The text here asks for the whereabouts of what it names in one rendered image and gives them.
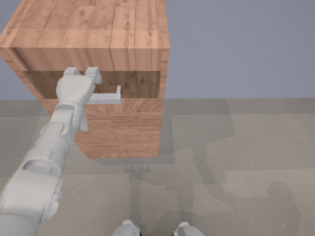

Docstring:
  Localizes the robot left forearm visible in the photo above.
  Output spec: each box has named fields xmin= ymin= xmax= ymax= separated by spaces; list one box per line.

xmin=0 ymin=101 xmax=84 ymax=210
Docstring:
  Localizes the robot right thigh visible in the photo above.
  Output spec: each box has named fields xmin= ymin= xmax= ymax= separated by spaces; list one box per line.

xmin=173 ymin=225 xmax=204 ymax=236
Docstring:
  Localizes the robot left upper arm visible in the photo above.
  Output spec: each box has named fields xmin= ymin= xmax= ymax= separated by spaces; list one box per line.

xmin=0 ymin=168 xmax=64 ymax=236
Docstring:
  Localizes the left robot shin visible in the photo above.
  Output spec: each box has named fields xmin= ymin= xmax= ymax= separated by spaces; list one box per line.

xmin=122 ymin=220 xmax=135 ymax=226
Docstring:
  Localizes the robot left hand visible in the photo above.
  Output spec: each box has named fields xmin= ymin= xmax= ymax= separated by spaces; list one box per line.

xmin=56 ymin=67 xmax=102 ymax=132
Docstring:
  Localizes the handle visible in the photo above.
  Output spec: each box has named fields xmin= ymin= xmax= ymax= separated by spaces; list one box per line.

xmin=86 ymin=86 xmax=122 ymax=104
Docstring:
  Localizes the cabinet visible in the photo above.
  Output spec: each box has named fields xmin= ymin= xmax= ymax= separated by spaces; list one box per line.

xmin=0 ymin=0 xmax=170 ymax=158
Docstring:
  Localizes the drawer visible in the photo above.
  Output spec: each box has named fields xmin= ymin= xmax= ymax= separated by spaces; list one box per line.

xmin=23 ymin=71 xmax=159 ymax=99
